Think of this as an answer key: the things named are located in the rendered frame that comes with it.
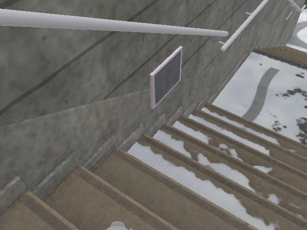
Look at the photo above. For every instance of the stairs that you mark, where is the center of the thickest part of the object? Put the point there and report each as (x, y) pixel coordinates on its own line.
(213, 170)
(287, 53)

